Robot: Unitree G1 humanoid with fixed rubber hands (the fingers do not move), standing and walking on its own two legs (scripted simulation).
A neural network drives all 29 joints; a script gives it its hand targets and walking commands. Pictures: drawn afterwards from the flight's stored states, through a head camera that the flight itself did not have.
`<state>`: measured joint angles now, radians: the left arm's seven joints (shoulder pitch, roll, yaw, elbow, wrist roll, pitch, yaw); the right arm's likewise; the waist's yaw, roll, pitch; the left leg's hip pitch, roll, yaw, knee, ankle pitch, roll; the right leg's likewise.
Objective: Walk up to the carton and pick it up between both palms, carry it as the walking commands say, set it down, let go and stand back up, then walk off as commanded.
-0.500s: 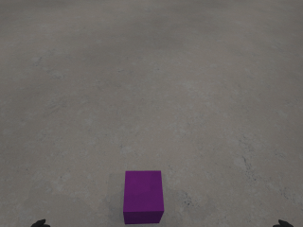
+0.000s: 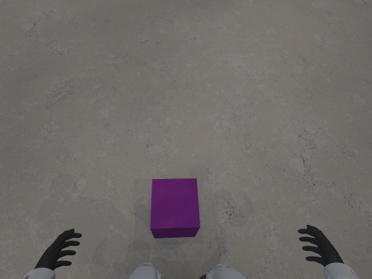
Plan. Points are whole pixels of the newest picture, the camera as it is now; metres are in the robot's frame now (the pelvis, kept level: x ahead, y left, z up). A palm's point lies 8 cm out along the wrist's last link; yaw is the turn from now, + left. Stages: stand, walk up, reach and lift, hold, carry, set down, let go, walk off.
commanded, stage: reach and lift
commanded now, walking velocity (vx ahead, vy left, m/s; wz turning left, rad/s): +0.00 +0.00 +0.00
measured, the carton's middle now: (174, 209) +0.42 +0.03 -0.62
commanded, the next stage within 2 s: none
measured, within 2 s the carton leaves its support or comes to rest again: neither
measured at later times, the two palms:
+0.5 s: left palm (86, 211) +0.30 +0.26 -0.15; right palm (278, 206) +0.31 -0.24 -0.13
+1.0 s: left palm (113, 173) +0.42 +0.22 -0.19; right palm (242, 170) +0.43 -0.17 -0.18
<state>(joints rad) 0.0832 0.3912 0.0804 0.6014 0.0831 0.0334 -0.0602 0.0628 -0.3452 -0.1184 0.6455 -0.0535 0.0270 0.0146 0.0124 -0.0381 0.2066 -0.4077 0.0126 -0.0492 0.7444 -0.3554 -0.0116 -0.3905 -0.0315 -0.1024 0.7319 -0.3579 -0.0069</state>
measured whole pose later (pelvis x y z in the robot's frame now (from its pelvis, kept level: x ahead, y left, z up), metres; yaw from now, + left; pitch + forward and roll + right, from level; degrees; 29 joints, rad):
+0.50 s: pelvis -0.03 +0.02 -0.04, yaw -2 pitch +25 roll -2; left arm -0.39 0.33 0.08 0.65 -0.01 0.06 -0.01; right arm -0.43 -0.31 -0.12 0.69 0.04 0.07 -0.01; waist 0.01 -0.04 0.04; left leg -1.05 0.01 -0.04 0.96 -0.34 -0.02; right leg -1.03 -0.04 -0.08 0.92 -0.32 -0.01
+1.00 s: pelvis -0.05 +0.01 -0.08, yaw -2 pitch +43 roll -1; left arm -0.92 0.28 0.23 0.82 0.01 0.06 0.00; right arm -0.97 -0.23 -0.19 0.82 0.06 0.10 -0.06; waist 0.01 -0.04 -0.05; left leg -1.47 0.01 -0.03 1.00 -0.28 -0.02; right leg -1.45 -0.04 -0.07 0.97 -0.27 -0.01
